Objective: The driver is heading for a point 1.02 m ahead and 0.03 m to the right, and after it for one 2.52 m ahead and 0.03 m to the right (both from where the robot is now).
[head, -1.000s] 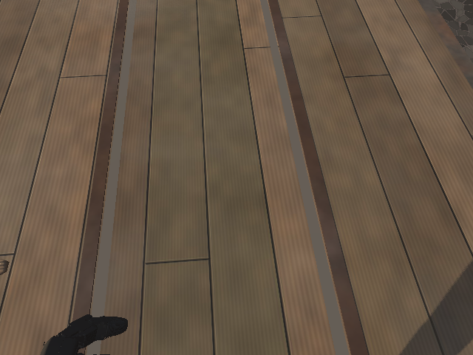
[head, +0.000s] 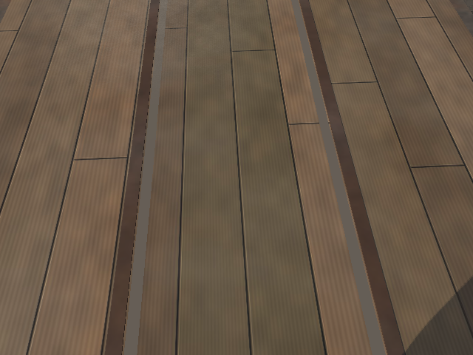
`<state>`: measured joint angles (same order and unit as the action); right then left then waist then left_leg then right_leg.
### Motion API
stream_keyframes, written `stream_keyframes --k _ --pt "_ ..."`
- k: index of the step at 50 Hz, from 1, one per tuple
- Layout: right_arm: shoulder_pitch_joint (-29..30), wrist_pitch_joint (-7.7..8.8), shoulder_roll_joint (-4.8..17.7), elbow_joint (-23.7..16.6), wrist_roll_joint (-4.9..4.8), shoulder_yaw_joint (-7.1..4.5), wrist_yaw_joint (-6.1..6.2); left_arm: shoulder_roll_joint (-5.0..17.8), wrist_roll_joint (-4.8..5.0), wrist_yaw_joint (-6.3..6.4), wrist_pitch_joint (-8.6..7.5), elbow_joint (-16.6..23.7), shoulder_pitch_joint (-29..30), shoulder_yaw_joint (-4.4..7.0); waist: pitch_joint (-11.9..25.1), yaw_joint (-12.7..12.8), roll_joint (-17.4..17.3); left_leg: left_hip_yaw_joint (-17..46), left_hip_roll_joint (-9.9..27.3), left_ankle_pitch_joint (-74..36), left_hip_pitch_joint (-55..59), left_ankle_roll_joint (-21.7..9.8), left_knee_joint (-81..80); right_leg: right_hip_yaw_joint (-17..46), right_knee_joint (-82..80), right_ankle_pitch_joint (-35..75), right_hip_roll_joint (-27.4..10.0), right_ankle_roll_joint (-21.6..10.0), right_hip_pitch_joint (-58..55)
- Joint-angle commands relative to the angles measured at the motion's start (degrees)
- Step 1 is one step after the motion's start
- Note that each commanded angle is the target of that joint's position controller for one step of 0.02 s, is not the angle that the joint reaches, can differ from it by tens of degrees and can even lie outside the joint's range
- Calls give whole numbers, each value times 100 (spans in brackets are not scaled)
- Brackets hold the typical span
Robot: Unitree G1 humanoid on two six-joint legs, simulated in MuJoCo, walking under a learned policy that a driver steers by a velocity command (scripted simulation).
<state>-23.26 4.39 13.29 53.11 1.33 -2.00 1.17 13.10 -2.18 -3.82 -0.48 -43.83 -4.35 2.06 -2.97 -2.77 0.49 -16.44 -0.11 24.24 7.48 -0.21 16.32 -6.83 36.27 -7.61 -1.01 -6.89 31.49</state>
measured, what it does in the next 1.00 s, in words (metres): walks ahead: right foot, then left foot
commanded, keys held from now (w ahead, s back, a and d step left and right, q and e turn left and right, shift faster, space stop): w+e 0.22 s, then w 0.12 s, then no key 0.20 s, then q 0.18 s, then w+q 0.28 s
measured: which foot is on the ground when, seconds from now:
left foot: down 0.00-0.02, up 0.04-0.52, down 0.54-0.96, up 0.98-1.00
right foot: up 0.00-0.02, down 0.04-0.56, up 0.58-0.96, down 0.98-1.00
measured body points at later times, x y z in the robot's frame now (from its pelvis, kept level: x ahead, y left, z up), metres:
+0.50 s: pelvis +0.26 -0.02 +0.01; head +0.30 -0.03 +0.46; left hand +0.31 +0.25 -0.12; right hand +0.39 -0.29 -0.10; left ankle +0.44 +0.07 -0.70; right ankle +0.14 -0.07 -0.72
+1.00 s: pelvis +0.36 -0.03 +0.02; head +0.36 -0.04 +0.47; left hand +0.46 +0.24 -0.10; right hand +0.42 -0.31 -0.11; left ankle +0.43 +0.05 -0.71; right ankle +0.35 -0.13 -0.73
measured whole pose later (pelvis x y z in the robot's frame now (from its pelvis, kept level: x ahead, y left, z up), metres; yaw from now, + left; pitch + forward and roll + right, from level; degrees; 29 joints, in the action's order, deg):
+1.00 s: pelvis +0.36 -0.03 +0.02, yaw -3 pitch +1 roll +0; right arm -15.6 -2.4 15.6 48.4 0.3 -5.3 -0.6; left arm 15.0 -1.6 1.8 -1.4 -48.0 -14.6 1.6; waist 1.8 0.3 -0.6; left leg 5.7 -7.3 14.9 -22.1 -2.8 30.6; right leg 0.6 25.6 -17.5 1.4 -2.7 12.6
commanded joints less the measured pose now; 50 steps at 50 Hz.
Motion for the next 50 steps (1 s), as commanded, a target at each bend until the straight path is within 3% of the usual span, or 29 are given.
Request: stream_keyframes --k 1,2,3,4,5,7,9,11,13,17,20,22,24,26,27,28,29,30,31,32,33,36,38,40,45,47,48,49,50 --pt "27 -79 1184 -236 7 -263 63 624 -32 100 -105 38 -1129 244 670 739 -562 189 1514 -6794 -276 -553 2288 -246 -378 -663 663 -450 -1514" --pt "125 -87 1152 -354 -4 -249 44 980 -101 185 -139 -230 -2039 401 1179 1181 -173 146 1352 -5381 -1286 -380 3862 454 -791 -745 321 -721 -2931" --pt "-126 -40 454 -754 -88 -105 -73 1736 -88 270 -111 -188 -2052 603 1670 814 1238 232 325 -442 -3831 -27 6093 3379 -1034 -728 -1485 -1565 -4746" --pt "494 23 825 -965 -38 -172 -99 1783 145 258 -56 -111 -2117 620 2022 1010 660 1593 -181 551 -4704 29 6901 5077 -1843 -330 -1872 -1876 -4969" --pt "892 94 773 -1117 -61 -141 -127 1640 174 310 -32 -169 -1848 588 1216 894 285 1902 228 -30 -5154 -35 6710 4085 -1923 36 -1756 -1688 -4459" --pt "808 129 726 -1033 -24 -115 -110 1085 191 360 -77 -176 -1368 439 363 413 -242 1861 591 -516 -4622 -26 5660 3013 -2079 1038 -1231 -1189 -3053" --pt "579 -93 682 -996 137 -106 -130 879 229 364 -160 -118 -1119 352 377 124 -108 1871 667 -536 -3986 119 5168 2462 -2239 1568 -855 -1041 -2385" --pt "606 -238 585 -1045 160 -89 -171 998 238 333 -260 -154 -1245 374 394 73 -52 1752 647 -638 -3933 236 4784 2241 -2330 1777 -663 -1044 -2165" --pt "914 -279 534 -1143 143 -70 -204 1061 215 327 -298 -194 -1426 382 278 161 46 1645 673 -1091 -4131 299 4279 2100 -2510 1578 -577 -952 -2112" --pt "1742 -268 509 -1358 108 -42 -236 960 227 319 -332 -344 -1893 334 95 517 245 1584 664 -2092 -4468 276 3081 1977 -2609 1558 -498 -634 -2550" --pt "2064 -213 451 -1436 60 -6 -240 954 200 376 -328 -465 -2120 293 87 646 232 1451 430 -2364 -4304 178 2433 1695 -2158 3343 -497 -413 -2933" --pt "2135 -159 429 -1431 31 17 -222 927 163 412 -301 -512 -2172 255 169 702 320 1366 213 -2420 -3957 78 2093 1594 -1869 3895 -479 -284 -3045" --pt "1971 -107 512 -1364 36 -3 -195 932 130 450 -284 -539 -2098 231 206 615 454 1411 46 -2219 -3537 -74 1767 1693 -1558 4123 -540 -190 -3145" --pt "1171 -30 714 -1071 64 -81 -129 1030 147 499 -301 -524 -1845 244 400 235 469 1473 -137 -2151 -2700 -279 1208 1814 -840 4531 -514 -28 -3243" --pt "606 65 754 -885 86 -98 -88 1048 210 493 -324 -517 -1703 239 620 -91 257 1529 0 -3092 -1908 -383 596 1675 -84 4132 -290 91 -3098" --pt "-79 135 1074 -746 141 -143 -27 843 250 493 -380 -346 -1740 164 1306 -250 -242 2389 1045 -5421 -593 -611 982 1481 1081 2255 9 236 -2375" --pt "-115 59 1423 -700 71 -237 -64 314 469 501 -317 -548 -2973 85 2224 226 -1593 4097 2583 -8071 771 -1833 1361 1098 2853 -2475 920 469 -1195" --pt "-51 -27 1064 -723 -159 -175 -137 794 242 539 -212 -740 -2825 147 2230 147 -798 4431 2387 -7520 295 -1952 997 1357 3203 -2704 841 467 -995" --pt "471 -57 813 -776 -202 -107 -150 795 116 514 -160 -679 -2314 158 1455 263 -492 3921 2050 -6492 -372 -1815 721 1324 3285 -2354 590 528 -784" --pt "900 -103 574 -838 -174 -35 -144 726 33 490 -124 -606 -1935 129 979 331 -331 3589 1729 -5740 -912 -1616 467 1183 3025 -2095 393 574 -684" --pt "1035 -134 594 -841 -170 -33 -122 709 11 470 -57 -529 -1674 132 654 378 -453 3308 1471 -5486 -1337 -1469 273 1088 2808 -1945 257 633 -689" --pt "996 -226 837 -758 -108 -141 -123 579 46 461 117 -548 -1767 94 748 520 -621 2998 1062 -4794 -1918 -1315 107 869 2396 -1731 282 774 -1123" --pt "937 -303 956 -746 -91 -226 -138 578 35 458 158 -494 -1628 84 874 487 -653 3168 913 -2305 -2107 -1331 -213 802 1952 -1817 231 806 -1119" --pt "974 -406 1018 -780 -52 -293 -146 628 4 435 173 -352 -1257 84 654 387 -909 3594 855 174 -2457 -1342 -704 739 1489 -1817 223 810 -1042" --pt "1119 -526 1129 -835 -60 -445 -190 612 69 449 17 -265 -1245 70 534 489 -854 3872 707 964 -3189 -1123 -896 606 339 -1757 413 670 -1955" --pt "1427 -597 1087 -938 -84 -486 -195 576 113 507 -55 -390 -1786 64 409 813 -835 3764 422 1216 -3744 -840 -722 430 -824 -1427 555 473 -2853" --pt "1711 -618 951 -1067 -77 -478 -177 677 93 568 -102 -532 -2338 91 213 1106 -710 3502 48 1307 -4395 -436 -384 431 -1740 -1393 513 307 -3601" --pt "1668 -594 490 -1174 -143 -388 -163 1153 65 673 -153 -596 -2533 196 114 1063 658 2814 -471 1241 -5159 -136 1274 1753 -2673 -2539 -704 120 -4019" --pt "1611 -518 217 -1325 -155 -292 -175 1597 5 724 -158 -341 -1798 306 -12 744 1612 2086 -814 281 -5683 -127 2958 4018 -3366 -3826 -2291 -292 -3321"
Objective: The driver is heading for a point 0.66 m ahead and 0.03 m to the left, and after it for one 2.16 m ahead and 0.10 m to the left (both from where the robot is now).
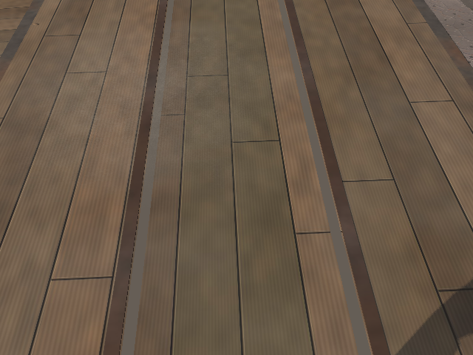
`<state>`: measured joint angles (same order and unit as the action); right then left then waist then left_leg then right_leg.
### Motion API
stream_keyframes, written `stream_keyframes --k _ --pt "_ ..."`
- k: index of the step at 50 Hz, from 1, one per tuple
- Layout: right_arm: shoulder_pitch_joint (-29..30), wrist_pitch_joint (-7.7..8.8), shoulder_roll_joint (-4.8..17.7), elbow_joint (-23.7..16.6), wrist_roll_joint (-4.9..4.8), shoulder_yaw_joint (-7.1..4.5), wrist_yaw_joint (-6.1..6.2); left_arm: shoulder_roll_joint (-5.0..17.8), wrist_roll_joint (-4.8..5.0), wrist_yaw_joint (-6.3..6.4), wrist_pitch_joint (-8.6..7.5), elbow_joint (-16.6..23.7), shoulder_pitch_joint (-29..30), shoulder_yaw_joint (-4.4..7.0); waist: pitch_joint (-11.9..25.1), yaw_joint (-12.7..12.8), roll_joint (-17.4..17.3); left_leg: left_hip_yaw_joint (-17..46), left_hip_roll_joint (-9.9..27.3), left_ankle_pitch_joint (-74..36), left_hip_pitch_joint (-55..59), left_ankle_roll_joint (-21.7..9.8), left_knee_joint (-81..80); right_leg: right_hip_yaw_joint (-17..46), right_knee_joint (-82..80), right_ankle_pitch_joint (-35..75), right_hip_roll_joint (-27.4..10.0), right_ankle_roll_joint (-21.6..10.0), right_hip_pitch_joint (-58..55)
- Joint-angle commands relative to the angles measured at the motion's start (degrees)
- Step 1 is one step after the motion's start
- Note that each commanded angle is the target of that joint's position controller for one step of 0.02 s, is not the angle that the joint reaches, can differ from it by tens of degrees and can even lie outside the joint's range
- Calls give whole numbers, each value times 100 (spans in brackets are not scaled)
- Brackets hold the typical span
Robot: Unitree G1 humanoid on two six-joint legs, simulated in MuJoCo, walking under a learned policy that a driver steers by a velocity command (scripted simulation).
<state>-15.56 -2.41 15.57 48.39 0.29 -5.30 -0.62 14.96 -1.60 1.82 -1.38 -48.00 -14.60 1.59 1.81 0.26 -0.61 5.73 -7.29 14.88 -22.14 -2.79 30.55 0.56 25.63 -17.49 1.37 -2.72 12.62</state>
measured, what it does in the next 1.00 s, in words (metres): walks ahead: left foot, then right foot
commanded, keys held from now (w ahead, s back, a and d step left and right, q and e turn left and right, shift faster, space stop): w+q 0.24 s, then w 0.10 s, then w+e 0.64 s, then e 0.02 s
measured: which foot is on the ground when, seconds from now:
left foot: up 0.00-0.38, down 0.40-0.94, up 0.96-1.00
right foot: down 0.00-0.42, up 0.44-0.90, down 0.92-1.00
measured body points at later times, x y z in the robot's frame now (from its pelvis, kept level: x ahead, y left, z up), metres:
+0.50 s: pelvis +0.17 +0.09 -0.01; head +0.20 +0.10 +0.44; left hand +0.07 +0.33 -0.15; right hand +0.40 -0.11 -0.11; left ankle +0.19 +0.18 -0.74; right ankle +0.04 -0.09 -0.66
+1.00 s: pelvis +0.43 +0.09 -0.02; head +0.47 +0.09 +0.42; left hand +0.60 +0.35 -0.14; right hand +0.43 -0.16 -0.17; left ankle +0.25 +0.21 -0.64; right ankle +0.51 +0.05 -0.74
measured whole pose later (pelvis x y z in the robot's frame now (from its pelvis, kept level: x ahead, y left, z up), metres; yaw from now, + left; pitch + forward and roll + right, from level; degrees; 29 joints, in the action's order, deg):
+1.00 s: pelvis +0.43 +0.09 -0.02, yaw -4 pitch +0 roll +0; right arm -19.0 3.3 13.3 52.7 1.0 -2.2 0.4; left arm 14.7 -1.4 -1.9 -1.3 -46.6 -6.3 3.7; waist -4.3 -0.9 -0.7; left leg -6.3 2.9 24.7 -10.7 -0.2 66.1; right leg -5.9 36.2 -11.7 5.1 -9.0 25.3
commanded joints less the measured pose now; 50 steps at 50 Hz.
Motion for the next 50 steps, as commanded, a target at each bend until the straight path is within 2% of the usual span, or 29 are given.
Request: stream_keyframes --k 1,2,3,5,7,10,14,17,18,19,20,21,22,23,24,25,27,28,31,34,36,40,43,45,46,47,48,49,50 --pt "749 212 477 -769 116 -45 -49 1143 -87 166 -92 192 -213 318 -749 79 654 317 436 502 -2379 70 2079 3117 -2304 -2846 -2464 -825 -645" --pt "423 241 568 -647 118 -99 -141 924 -15 135 -154 271 128 264 -701 -237 529 264 480 135 -2108 84 2358 2613 -2227 -2418 -2149 -702 -468" --pt "205 248 623 -537 167 -116 -195 816 42 84 -225 304 236 240 -608 -308 524 121 505 -92 -2021 160 2654 2031 -2189 -1839 -1859 -573 -582" --pt "211 211 552 -497 232 -94 -263 785 77 39 -316 268 22 237 -553 -168 679 -211 637 -289 -2052 290 3105 1146 -2141 -1101 -1520 -485 -707" --pt "671 182 417 -686 209 -32 -307 726 32 -17 -361 103 -476 244 -679 103 615 -278 772 -433 -2361 363 3041 775 -2097 -566 -1516 -533 -990" --pt "1220 159 362 -896 203 23 -386 779 -8 -78 -370 -33 -905 286 -760 399 655 -358 886 -539 -2512 435 2485 384 -2012 75 -1601 -586 -1386" --pt "1774 195 244 -1144 198 129 -481 816 -26 -134 -387 -137 -1041 298 -845 547 813 -723 965 -564 -1795 306 1276 -198 -1807 901 -1638 -523 -1242" --pt "1869 227 255 -1200 230 174 -450 920 -8 -160 -340 -312 -1197 324 -869 553 997 -1183 751 -57 -938 -12 514 -431 -1501 1732 -1679 -472 -1132" --pt "1728 257 253 -1166 248 174 -403 932 20 -169 -310 -405 -1270 317 -814 463 1018 -1278 621 84 -518 -151 317 -409 -1263 2465 -1734 -496 -1096" --pt "1272 310 286 -1028 253 141 -332 962 48 -177 -287 -482 -1241 306 -605 169 941 -1346 430 92 137 -293 29 -492 -649 3723 -1701 -490 -1098" --pt "281 405 365 -676 290 80 -244 929 107 -179 -266 -534 -1165 274 -52 -348 621 -1359 291 -339 1423 -430 -422 -774 508 4473 -1466 -379 -840" --pt "-796 483 725 -375 394 -33 -139 760 146 -196 -282 -415 -1064 198 745 -820 205 -489 1100 84 3117 -591 -484 -864 1932 3199 -1213 -232 246" --pt "-1391 524 1540 -309 378 -185 -32 0 223 -293 -319 -23 -1158 14 1560 -851 -1589 2388 3182 438 4697 -1143 -1051 -893 3961 -1021 -263 65 2312" --pt "-1368 516 1542 -276 219 -203 31 646 174 -203 -299 -112 -744 214 1464 -985 -735 2818 3244 -404 4056 -1159 -1349 294 4668 -1165 -146 -90 2525" --pt "-882 521 1257 -231 203 -100 51 622 229 -215 -318 -54 -529 249 690 -661 -519 1719 2969 -933 3416 -994 -1269 487 4720 -734 -401 -193 2623" --pt "-432 549 805 -256 191 23 34 513 234 -240 -342 -147 -574 217 228 -412 -371 1043 2669 -1301 2704 -783 -1453 377 4325 -328 -609 -204 2425" --pt "69 625 316 -276 128 180 36 394 48 -267 -176 -371 -827 239 -175 -73 -612 199 2211 -1364 1932 -487 -1821 231 3936 4 -728 -133 2014" --pt "40 677 251 -239 123 206 41 302 14 -309 -96 -433 -925 242 -189 -25 -647 -7 2171 -1511 1773 -481 -1923 190 3941 112 -680 -112 1869" --pt "-207 815 353 -37 82 175 71 104 17 -417 -2 -300 -533 236 -466 59 -475 -476 2180 -1895 1699 -553 -2215 131 3830 582 -683 -70 2312" --pt "-379 850 236 105 95 209 100 51 -1 -481 5 -60 103 213 -705 21 -411 -934 2137 -2147 1800 -585 -2324 51 3288 1188 -707 -23 2812" --pt "-385 863 223 169 85 225 111 -31 -4 -533 -19 124 563 152 -817 -15 -384 -1300 2022 -2291 1715 -547 -2334 -154 2458 1649 -653 -27 2645" --pt "-671 855 461 364 76 178 181 -11 -30 -611 -11 434 1217 89 -921 -116 -297 -1647 2198 -2941 2102 -489 -2253 -592 1361 1754 -517 -244 2223" --pt "-723 771 661 448 99 139 234 135 -46 -559 7 463 1066 143 -626 18 -367 -1926 2261 -5162 2732 -365 -1339 -925 1109 1093 -93 -554 1715" --pt "-694 647 846 447 129 88 257 327 -55 -498 -8 272 271 248 -81 361 -458 -2010 2264 -6086 2799 -334 196 -1039 966 451 324 -831 772" --pt "-669 598 885 402 114 83 242 513 -100 -441 -53 26 -523 357 364 716 -273 -2072 2165 -5376 2275 -234 1490 -885 540 501 458 -1021 -366" --pt "-737 606 675 223 124 138 208 1077 -149 -339 -55 -103 -1208 543 911 934 379 -2102 1895 -3053 1062 -53 3359 613 273 -132 -627 -1367 -1662" --pt "-780 654 232 -191 22 190 84 1586 -3 -314 16 51 -811 663 1363 435 1670 -1442 477 1574 -1332 305 5452 4009 -621 -95 -2052 -2312 -3009" --pt "-45 730 627 -349 90 149 64 1487 121 -299 72 78 -824 646 1108 677 569 -404 745 1194 -1977 228 5523 3890 -994 247 -2003 -2189 -2816" --pt "136 802 524 -420 5 187 54 1236 135 -238 59 65 -477 579 375 472 273 -373 1029 681 -2050 197 5178 3044 -966 1217 -1963 -2038 -2100"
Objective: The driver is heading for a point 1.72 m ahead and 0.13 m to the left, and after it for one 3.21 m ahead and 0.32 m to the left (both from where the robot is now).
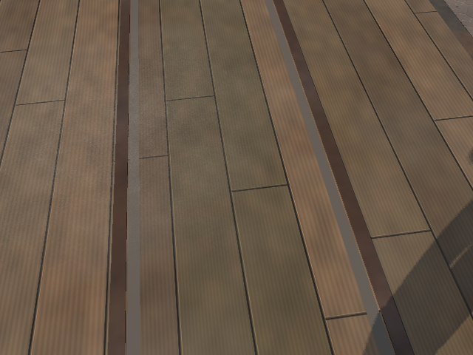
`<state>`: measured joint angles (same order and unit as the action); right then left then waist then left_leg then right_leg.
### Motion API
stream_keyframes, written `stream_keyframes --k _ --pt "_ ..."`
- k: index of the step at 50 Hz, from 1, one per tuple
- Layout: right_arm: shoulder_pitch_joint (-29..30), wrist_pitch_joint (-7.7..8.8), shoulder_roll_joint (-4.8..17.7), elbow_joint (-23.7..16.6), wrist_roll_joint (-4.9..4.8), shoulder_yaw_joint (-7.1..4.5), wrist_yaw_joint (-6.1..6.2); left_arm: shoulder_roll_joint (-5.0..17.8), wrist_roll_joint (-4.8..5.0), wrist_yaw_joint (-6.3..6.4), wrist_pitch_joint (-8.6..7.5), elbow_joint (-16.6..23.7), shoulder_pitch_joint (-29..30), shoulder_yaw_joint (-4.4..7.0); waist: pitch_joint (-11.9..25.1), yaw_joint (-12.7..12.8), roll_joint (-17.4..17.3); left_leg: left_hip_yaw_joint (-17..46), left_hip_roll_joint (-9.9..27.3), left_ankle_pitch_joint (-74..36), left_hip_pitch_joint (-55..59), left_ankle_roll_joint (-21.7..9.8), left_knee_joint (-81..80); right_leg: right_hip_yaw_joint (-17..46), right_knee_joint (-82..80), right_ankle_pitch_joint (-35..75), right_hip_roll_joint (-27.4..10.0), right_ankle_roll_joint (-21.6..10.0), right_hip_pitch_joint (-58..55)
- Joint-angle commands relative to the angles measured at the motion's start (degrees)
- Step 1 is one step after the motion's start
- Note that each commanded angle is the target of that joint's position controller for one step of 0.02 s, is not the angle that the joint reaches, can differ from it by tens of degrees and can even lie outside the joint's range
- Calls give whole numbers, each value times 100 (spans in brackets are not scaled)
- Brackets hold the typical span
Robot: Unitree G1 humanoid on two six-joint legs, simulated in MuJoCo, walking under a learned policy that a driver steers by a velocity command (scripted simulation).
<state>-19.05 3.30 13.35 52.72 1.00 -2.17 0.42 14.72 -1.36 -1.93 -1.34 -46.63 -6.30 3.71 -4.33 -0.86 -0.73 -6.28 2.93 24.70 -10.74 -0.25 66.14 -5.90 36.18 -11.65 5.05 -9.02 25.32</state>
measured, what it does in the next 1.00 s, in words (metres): walks ahead: left foot, then right foot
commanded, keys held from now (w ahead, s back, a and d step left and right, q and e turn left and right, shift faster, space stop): e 0.22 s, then q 0.78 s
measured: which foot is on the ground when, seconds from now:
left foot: up 0.00-0.44, down 0.46-0.90, up 0.92-1.00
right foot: down 0.00-0.48, up 0.50-0.88, down 0.90-1.00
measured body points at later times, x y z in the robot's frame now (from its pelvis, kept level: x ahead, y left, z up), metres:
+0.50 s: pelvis +0.18 +0.02 +0.01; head +0.21 +0.03 +0.46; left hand +0.29 +0.28 -0.12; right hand +0.25 -0.24 -0.11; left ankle +0.26 +0.10 -0.72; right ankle +0.09 -0.04 -0.70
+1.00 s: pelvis +0.19 -0.01 +0.03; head +0.22 -0.03 +0.48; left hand +0.24 +0.29 -0.08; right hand +0.34 -0.27 -0.10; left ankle +0.20 +0.10 -0.66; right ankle +0.20 -0.10 -0.72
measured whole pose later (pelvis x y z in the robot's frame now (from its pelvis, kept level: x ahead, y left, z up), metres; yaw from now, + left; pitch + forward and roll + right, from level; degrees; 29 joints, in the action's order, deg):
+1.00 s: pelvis +0.19 -0.01 +0.03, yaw +9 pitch +1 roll +1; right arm -10.6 -3.4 17.8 46.5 1.3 -5.4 -0.5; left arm 15.4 -1.5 3.1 0.9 -46.5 -12.9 1.6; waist -2.3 -0.6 -2.8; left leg 6.3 -7.9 22.3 -27.8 0.1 51.1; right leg 0.7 24.3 -12.9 1.6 -2.5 11.8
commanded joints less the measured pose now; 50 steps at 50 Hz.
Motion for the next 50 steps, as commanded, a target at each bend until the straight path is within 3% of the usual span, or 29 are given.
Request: stream_keyframes --k 1,3,4,7,11,16,18,21,22,23,24,25,26,27,29,31,39,42,44,45,46,47,48,49,50 --pt "342 253 705 -759 -75 -116 -6 968 108 161 14 -83 -1088 290 485 275 -161 790 189 -498 -2785 -24 1056 3068 -1989 2155 -2094 -1154 -2518" --pt "101 33 638 -683 109 -107 33 720 151 186 -78 -19 -739 196 421 -84 -182 827 308 -426 -2009 128 463 2135 -1912 3721 -1595 -865 -1691" --pt "30 -86 604 -685 146 -110 32 712 154 163 -130 -10 -740 175 514 -152 -128 793 274 -397 -1825 195 264 1954 -1872 4181 -1479 -816 -1548" --pt "164 -249 520 -807 111 -92 18 954 120 149 -156 -16 -899 225 663 -164 85 644 150 -781 -1861 340 -335 1662 -1778 4839 -1193 -696 -1438" --pt "816 -318 606 -1067 76 -89 42 950 128 201 -34 0 -1192 218 729 101 364 655 73 -1340 -2203 411 -1072 1789 -1592 4623 -1039 -395 -1735" --pt "1079 -290 561 -1050 23 -22 32 655 32 281 -5 -109 -1397 75 686 348 495 581 43 -1740 -2082 168 -2094 1655 -1546 4676 -1217 -167 -2378" --pt "1004 -254 525 -957 12 5 28 550 -17 312 -11 -173 -1334 -4 630 340 520 537 -54 -1583 -1649 22 -2570 1563 -1454 4727 -1275 -120 -2408" --pt "572 -198 623 -749 -1 -30 68 684 -4 372 -12 -234 -1101 -19 506 120 483 503 -289 -1329 -826 -282 -3494 1555 -936 4839 -1381 -23 -2382" --pt "258 -144 683 -657 23 -55 75 798 69 406 -11 -234 -980 3 539 -107 343 573 -293 -2024 -320 -396 -4198 1443 -453 4604 -1241 127 -2304" --pt "-31 -75 1045 -611 44 -138 93 840 75 435 -44 -121 -1020 3 877 -144 -140 1388 307 -4314 437 -604 -4190 1255 295 3451 -881 337 -1934" --pt "-82 -95 1500 -699 -15 -239 69 693 78 435 -15 -72 -1430 -5 1188 79 -1051 2762 1523 -6950 1054 -1487 -4034 774 1631 122 -35 581 -1105" --pt "-44 -174 1123 -669 -142 -140 5 590 27 429 122 -116 -1422 -41 1521 89 -1234 3626 1963 -6679 1005 -2074 -4402 766 2229 -2537 221 658 -597" --pt "76 -216 1095 -700 -141 -160 -57 673 -55 409 190 -138 -1232 -30 1073 103 -653 3451 1744 -5453 625 -2053 -4614 954 2733 -2523 60 710 -316" --pt "322 -278 1075 -737 -98 -186 -54 655 -69 384 231 -115 -965 -17 709 134 -366 3124 1402 -4382 267 -1841 -4768 975 2896 -2201 -64 767 -99" --pt "625 -385 971 -794 -62 -195 5 627 -6 336 312 -10 -716 -17 398 241 -449 2567 820 -3029 -293 -1403 -5055 953 2487 -1615 -284 905 -93" --pt "601 -431 965 -800 -38 -230 2 519 -4 325 347 -23 -737 -56 608 203 -552 2410 522 -2592 -226 -1259 -5066 803 2173 -1391 -208 1035 -155" --pt "552 -575 1181 -833 26 -427 -51 499 99 432 315 189 -375 -104 748 -67 -751 3111 449 -1068 -311 -1167 -5187 832 762 -1268 -163 1058 -458" --pt "774 -641 1195 -882 13 -467 -96 511 149 466 225 166 -726 -110 743 64 -807 3376 359 -1114 -543 -962 -5131 824 -158 -1173 -33 886 -1072" --pt "990 -671 1125 -945 -71 -458 -87 582 119 524 143 77 -1192 -81 662 332 -656 3274 31 -569 -1055 -536 -4883 902 -1596 -626 -122 694 -1908" --pt "845 -653 851 -1015 -120 -390 -73 1042 33 581 114 138 -1186 15 610 202 184 2767 -458 200 -1538 -198 -4098 1967 -2445 -1290 -1138 453 -2162" --pt "839 -612 687 -1108 -161 -380 -43 1575 -25 578 133 368 -623 129 392 85 1474 1343 -1464 491 -2308 7 -2578 3607 -2976 -1619 -2506 -128 -1839" --pt "820 -591 1127 -992 72 -466 -14 1348 -102 537 149 409 -401 91 265 6 812 1306 -930 520 -2027 61 -1386 3294 -2697 -668 -2712 -446 -1137" --pt "654 -594 1133 -881 62 -502 -47 923 -62 520 132 500 -175 -25 290 -191 509 1322 -887 273 -1740 42 -830 2760 -2472 156 -2375 -398 -947" --pt "449 -628 1057 -777 69 -495 -78 733 -27 503 119 543 8 -78 257 -324 458 1249 -845 3 -1729 70 -397 2145 -2299 722 -2015 -237 -995" --pt "342 -673 1024 -728 81 -492 -113 710 -4 508 103 594 56 -89 339 -347 657 1158 -817 -166 -1857 111 -82 1757 -2171 1072 -1791 -134 -1269"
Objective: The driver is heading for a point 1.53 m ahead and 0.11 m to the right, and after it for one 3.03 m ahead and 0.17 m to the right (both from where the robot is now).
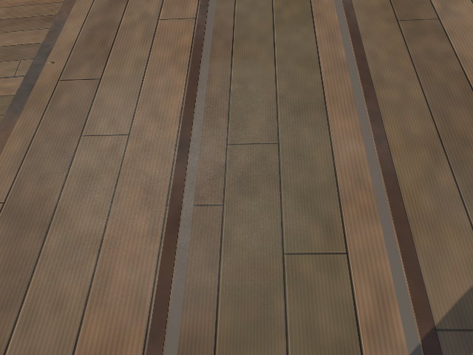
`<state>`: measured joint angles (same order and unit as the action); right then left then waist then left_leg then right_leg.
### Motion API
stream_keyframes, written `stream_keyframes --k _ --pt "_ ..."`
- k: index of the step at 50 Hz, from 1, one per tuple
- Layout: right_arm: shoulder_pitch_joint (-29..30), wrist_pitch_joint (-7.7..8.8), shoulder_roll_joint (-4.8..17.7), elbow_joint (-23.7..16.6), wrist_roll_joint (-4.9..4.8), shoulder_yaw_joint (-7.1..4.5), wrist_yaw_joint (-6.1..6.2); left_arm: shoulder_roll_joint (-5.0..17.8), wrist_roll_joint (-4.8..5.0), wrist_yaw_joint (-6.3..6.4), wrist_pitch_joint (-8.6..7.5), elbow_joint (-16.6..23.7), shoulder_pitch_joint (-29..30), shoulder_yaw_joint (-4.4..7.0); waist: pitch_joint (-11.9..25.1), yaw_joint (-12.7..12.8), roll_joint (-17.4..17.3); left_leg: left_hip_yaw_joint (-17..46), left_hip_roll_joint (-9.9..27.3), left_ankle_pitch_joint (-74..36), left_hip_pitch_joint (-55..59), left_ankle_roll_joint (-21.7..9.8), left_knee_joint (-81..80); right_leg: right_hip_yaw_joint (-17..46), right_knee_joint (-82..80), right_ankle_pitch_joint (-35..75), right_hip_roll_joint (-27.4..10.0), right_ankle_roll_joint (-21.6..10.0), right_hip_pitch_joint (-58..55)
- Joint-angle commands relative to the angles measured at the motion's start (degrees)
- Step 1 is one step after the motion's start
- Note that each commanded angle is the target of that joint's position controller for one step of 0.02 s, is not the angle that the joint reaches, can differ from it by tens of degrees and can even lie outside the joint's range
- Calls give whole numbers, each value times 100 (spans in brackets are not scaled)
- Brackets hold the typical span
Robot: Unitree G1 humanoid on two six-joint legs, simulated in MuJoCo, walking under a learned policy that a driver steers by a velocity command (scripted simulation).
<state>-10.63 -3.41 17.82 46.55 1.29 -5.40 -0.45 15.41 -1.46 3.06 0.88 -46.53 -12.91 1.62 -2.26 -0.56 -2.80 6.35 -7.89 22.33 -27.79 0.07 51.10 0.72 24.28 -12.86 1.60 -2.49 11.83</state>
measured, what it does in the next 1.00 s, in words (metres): steps on the spot: left foot, then right foot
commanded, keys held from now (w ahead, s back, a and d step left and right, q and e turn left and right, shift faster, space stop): q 0.04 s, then no key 0.42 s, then e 0.54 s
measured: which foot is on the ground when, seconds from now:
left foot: up 0.00-0.30, down 0.32-1.00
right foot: down 0.00-0.32, up 0.34-0.58, down 0.60-0.90, up 0.92-1.00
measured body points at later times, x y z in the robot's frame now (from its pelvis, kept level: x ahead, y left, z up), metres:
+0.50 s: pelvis -0.01 +0.02 +0.00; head +0.00 +0.04 +0.45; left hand +0.02 +0.30 -0.14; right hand +0.15 -0.20 -0.12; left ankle -0.04 +0.11 -0.74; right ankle -0.01 -0.11 -0.72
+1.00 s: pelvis -0.05 +0.04 +0.00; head -0.01 +0.06 +0.45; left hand +0.10 +0.31 -0.14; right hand -0.02 -0.25 -0.12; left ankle -0.05 +0.13 -0.74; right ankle -0.06 -0.09 -0.69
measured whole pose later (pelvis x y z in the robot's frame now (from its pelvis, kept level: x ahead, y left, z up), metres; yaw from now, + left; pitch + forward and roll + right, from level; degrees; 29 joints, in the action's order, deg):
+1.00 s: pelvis -0.05 +0.04 +0.00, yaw -8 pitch +0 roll -1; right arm -14.1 -1.3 15.8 49.1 1.6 -2.2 2.6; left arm 18.2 -1.1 0.0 3.9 -49.5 -9.0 5.2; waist -3.2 -0.3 2.4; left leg -2.0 -1.4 14.7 -11.2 -3.2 25.5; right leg 6.4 52.2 -24.5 4.6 -0.4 25.5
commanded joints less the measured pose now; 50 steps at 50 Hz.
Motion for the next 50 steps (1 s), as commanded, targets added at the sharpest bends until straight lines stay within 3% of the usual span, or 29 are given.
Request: stream_keyframes --k 1,4,6,12,14,15,16,17,18,20,23,25,28,30,31,32,33,34,37,39,40,42,44,45,46,47,48,49,50 --pt "-539 -37 549 -86 44 -150 -69 633 4 12 -124 616 640 117 160 -300 1027 -220 298 73 -300 157 1544 825 -841 1745 -1343 -782 -169" --pt "-41 -73 410 -261 -13 -57 -133 727 2 -23 -122 427 -99 167 234 134 1036 -302 369 172 -567 325 1001 696 -548 2748 -1427 -931 -1007" --pt "115 -87 326 -318 -40 -1 -138 831 7 -46 -129 318 -357 216 323 269 1113 -278 370 339 -455 333 508 727 -407 3055 -1553 -1008 -1334" --pt "158 -78 224 -305 -149 139 -31 979 -11 -208 -101 210 -183 270 441 262 1419 -779 400 424 968 75 -1350 561 -82 3446 -1547 -973 -878" --pt "-119 -8 136 -173 -135 188 15 983 49 -222 -49 138 -63 277 451 15 1267 -892 422 -644 1672 -66 -2828 445 221 3252 -1424 -750 -649" --pt "-179 63 219 -131 -65 199 51 910 62 -215 -44 90 -120 258 481 -45 1025 -590 642 -1559 2323 -142 -3655 375 371 2709 -1347 -451 -234" --pt "-278 159 577 -139 59 167 97 594 59 -236 -58 165 -287 171 781 54 115 592 1659 -2027 3201 -286 -3876 81 970 1328 -1023 -97 487" --pt "39 205 912 -190 -9 146 122 147 105 -209 -43 255 -301 32 520 204 -878 1471 2703 -4009 2757 -926 -3562 -315 873 -1207 -339 168 939" --pt "-26 248 599 -98 -29 210 136 430 88 -137 56 124 -111 88 485 -66 -710 1321 2718 -3948 2377 -1361 -3418 -30 1388 -1823 -448 189 561" --pt "331 293 246 -42 3 368 175 518 123 -163 109 22 -1 134 175 91 -535 850 2232 -3534 2276 -1199 -3511 98 1544 -1564 -374 195 702" --pt "313 326 298 130 -54 403 240 456 54 -201 102 -251 -254 127 312 166 -546 377 1852 -4310 2418 -985 -3298 5 1415 -1131 -266 310 442" --pt "306 334 211 265 -44 451 256 284 100 -198 101 -432 -357 62 361 156 -451 156 1815 -4017 2328 -931 -3252 -27 1006 -962 -257 355 117" --pt "393 275 564 351 -66 318 302 418 108 -174 88 -428 -163 79 187 180 -386 96 1782 -3118 2056 -792 -3060 -116 261 -48 -190 311 -94" --pt "233 233 700 366 -74 206 319 643 54 -188 35 -369 -61 111 165 71 -177 89 1635 -1802 1811 -595 -2953 251 245 1014 -405 199 -182" --pt "92 194 668 360 -64 159 321 801 66 -206 13 -382 -99 152 69 -68 128 -68 1399 -1248 1677 -547 -2857 456 471 1611 -520 106 -63" --pt "48 154 488 369 -75 170 340 808 138 -226 20 -410 -49 189 -74 -98 565 -307 1162 -962 1617 -491 -2766 710 504 1732 -553 -38 250" --pt "89 122 452 375 -65 156 366 716 131 -241 13 -368 -65 190 -120 -11 692 -494 1024 -822 1631 -438 -2463 1022 339 1622 -686 -152 460" --pt "144 106 378 334 -55 144 371 788 103 -236 8 -339 -103 223 -55 27 926 -666 888 -720 1596 -370 -2094 1413 127 1573 -878 -298 552" --pt "192 122 103 162 -65 187 313 1185 17 -219 31 -224 -140 387 194 127 1635 -790 352 442 976 -257 -815 2670 -519 1928 -1650 -1069 267" --pt "241 165 165 77 -105 176 269 1139 -8 -206 58 -171 -49 427 262 148 1380 -408 480 993 639 -314 -172 2759 -623 1880 -1697 -1211 99" --pt "196 203 181 46 -115 182 263 1094 14 -201 95 -159 91 437 264 65 1238 -338 580 808 611 -292 -477 2585 -594 1727 -1528 -1048 7" --pt "-45 289 184 60 -133 206 267 1019 79 -233 189 -103 388 467 413 -19 1273 -484 491 235 1091 -174 -1424 2192 -413 1647 -1114 -706 -33" --pt "-685 336 212 215 -108 186 302 962 158 -275 271 -4 671 484 543 -289 1084 -603 404 -646 2120 -114 -3038 1899 9 1083 -686 -318 410" --pt "-767 349 688 197 -19 85 357 674 173 -288 273 60 480 428 416 -153 58 548 1389 -103 2531 -268 -3940 1411 848 -126 -151 -1 1145" --pt "-264 307 1302 -89 -20 -17 361 320 133 -247 246 90 123 359 329 80 -1181 2124 2775 -178 2465 -760 -4293 494 1998 -1810 757 232 2010" --pt "-231 279 1173 -125 91 20 332 753 -11 -235 250 81 212 424 259 59 -813 2120 3103 -619 1722 -1201 -4136 593 3004 -2025 283 183 1805" --pt "5 287 727 -203 89 139 318 857 22 -268 258 -17 239 484 35 214 -255 1623 2809 -890 1440 -1243 -4063 689 3465 -1682 179 128 1665" --pt "268 301 528 -271 54 192 319 808 16 -312 276 -108 147 493 -151 347 -120 975 2428 -1189 1356 -1110 -3942 576 3758 -1317 105 150 1660" --pt "359 324 483 -347 42 209 336 776 3 -371 295 -161 51 490 -75 390 -280 523 2151 -1518 1604 -989 -3835 449 3918 -1054 77 214 1735"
